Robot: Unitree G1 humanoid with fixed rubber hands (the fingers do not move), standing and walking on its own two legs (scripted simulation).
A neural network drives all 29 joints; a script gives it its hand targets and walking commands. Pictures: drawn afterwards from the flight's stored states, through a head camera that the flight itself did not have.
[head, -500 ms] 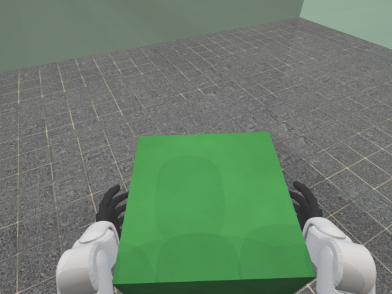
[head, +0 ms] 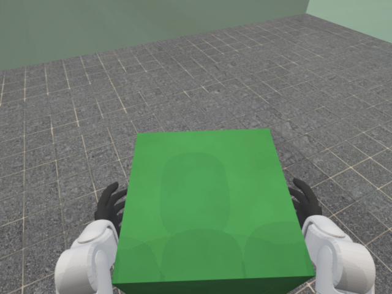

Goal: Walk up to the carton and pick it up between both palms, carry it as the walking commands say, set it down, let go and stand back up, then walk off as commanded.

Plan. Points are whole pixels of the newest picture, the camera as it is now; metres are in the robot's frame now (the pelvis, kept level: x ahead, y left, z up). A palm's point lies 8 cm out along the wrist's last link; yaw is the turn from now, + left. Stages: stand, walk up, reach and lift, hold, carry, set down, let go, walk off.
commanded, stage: carry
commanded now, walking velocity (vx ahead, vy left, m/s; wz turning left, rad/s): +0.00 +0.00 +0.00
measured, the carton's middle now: (206, 221) +0.26 +0.00 +0.03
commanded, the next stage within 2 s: none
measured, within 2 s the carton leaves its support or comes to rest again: neither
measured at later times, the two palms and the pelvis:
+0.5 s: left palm (122, 213) +0.25 +0.16 +0.08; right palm (311, 207) +0.26 -0.19 +0.09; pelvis +0.02 -0.02 +0.00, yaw +1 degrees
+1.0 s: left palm (120, 205) +0.27 +0.16 +0.08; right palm (304, 200) +0.27 -0.19 +0.08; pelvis +0.04 -0.01 +0.00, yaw +0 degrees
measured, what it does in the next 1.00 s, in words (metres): stands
